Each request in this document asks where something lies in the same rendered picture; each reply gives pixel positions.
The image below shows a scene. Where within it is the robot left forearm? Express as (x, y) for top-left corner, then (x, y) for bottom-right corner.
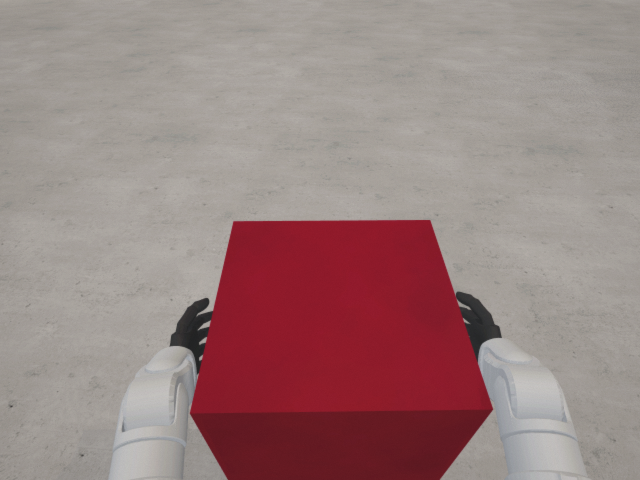
(108, 346), (197, 480)

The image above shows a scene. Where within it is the robot right hand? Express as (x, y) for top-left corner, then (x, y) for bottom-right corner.
(456, 292), (502, 362)

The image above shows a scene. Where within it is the carton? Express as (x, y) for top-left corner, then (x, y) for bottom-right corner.
(190, 220), (493, 480)

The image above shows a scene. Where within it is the robot right forearm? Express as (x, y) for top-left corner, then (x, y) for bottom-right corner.
(478, 338), (593, 480)

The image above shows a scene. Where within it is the robot left hand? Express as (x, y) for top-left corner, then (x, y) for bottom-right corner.
(169, 298), (213, 374)

